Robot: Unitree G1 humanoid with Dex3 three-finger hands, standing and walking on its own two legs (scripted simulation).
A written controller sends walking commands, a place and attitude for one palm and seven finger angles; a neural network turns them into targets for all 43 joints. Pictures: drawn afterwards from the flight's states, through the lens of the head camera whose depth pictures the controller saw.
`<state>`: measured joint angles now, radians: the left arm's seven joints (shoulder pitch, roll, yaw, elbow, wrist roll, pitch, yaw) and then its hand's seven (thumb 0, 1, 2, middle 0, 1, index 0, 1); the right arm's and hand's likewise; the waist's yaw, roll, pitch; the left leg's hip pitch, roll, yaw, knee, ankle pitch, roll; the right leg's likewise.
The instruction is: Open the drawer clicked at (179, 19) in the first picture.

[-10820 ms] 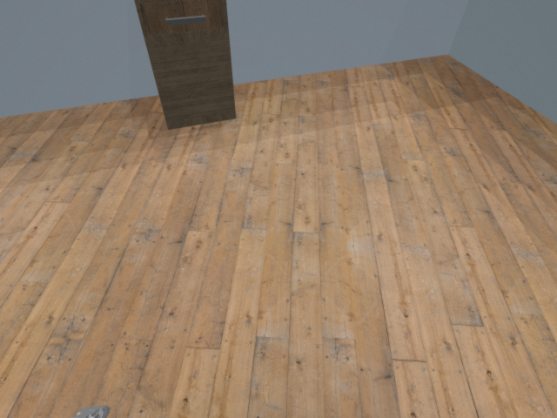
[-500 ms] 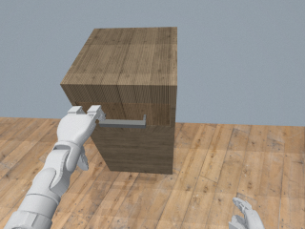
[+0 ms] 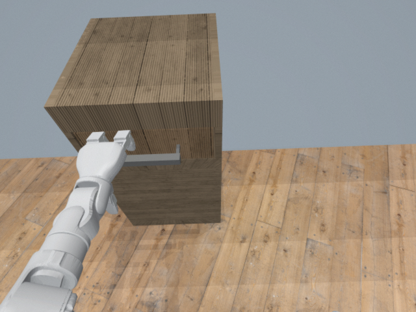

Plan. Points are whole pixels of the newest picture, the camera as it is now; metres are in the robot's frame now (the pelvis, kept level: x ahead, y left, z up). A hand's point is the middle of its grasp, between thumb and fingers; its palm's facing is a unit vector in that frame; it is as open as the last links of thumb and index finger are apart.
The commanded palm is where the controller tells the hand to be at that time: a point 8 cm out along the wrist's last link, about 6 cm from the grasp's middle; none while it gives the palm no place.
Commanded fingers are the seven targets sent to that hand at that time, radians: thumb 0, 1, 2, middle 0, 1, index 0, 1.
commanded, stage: move the hooked fingers above the handle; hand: left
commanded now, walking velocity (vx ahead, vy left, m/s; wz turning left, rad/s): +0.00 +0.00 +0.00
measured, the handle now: (147, 154) +0.53 +0.21 -0.12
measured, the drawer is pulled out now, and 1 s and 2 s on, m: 0.00 0.00 0.00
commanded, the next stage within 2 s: lower the fingers behind the handle in 1.42 s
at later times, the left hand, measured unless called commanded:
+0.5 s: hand (125, 162) +0.45 +0.23 -0.04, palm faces -0.06 -0.02 -1.00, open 13.8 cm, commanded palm +0.44 +0.22 +0.02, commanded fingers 0.00 -0.50 0.30 -0.30 -1.20 -0.30 -1.20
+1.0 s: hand (134, 159) +0.48 +0.22 -0.06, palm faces -0.08 -0.03 -1.00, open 13.8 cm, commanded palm +0.47 +0.21 +0.00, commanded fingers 0.00 -0.50 0.30 -0.30 -1.20 -0.30 -1.20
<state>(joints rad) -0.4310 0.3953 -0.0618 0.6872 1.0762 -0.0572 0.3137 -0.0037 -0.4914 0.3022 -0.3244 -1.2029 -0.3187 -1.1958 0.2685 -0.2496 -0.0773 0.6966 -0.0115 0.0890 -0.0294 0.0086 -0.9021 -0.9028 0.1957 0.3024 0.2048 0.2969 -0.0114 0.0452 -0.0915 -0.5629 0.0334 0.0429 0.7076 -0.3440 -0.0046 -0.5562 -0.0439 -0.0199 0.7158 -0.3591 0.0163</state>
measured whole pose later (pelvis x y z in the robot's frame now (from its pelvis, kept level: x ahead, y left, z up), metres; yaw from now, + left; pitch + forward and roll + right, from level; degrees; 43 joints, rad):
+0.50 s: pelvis -0.01 +0.01 -0.03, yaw -1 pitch +21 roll -1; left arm -0.71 0.45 0.00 1.04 1.13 -0.08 0.41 0.00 -0.49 0.30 -0.32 -1.20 -0.32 -1.20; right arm 0.34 -0.25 -0.09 0.73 -0.05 0.08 0.00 0.01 -0.90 -0.90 0.20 0.30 0.21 0.30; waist -0.10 0.04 -0.16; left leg -0.88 0.05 0.04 0.92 -0.42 0.01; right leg -0.86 -0.03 -0.01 0.89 -0.41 0.03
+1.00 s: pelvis -0.01 +0.02 -0.05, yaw -2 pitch +25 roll -2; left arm -0.80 0.46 0.01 1.11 1.12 -0.02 0.41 0.00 -0.49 0.30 -0.33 -1.20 -0.32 -1.21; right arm 0.35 -0.24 -0.06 0.74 -0.06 0.09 0.01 0.00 -0.90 -0.90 0.20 0.30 0.21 0.30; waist -0.14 0.06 -0.17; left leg -1.00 0.06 0.04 1.02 -0.45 0.02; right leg -0.97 -0.02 0.00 0.97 -0.43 0.04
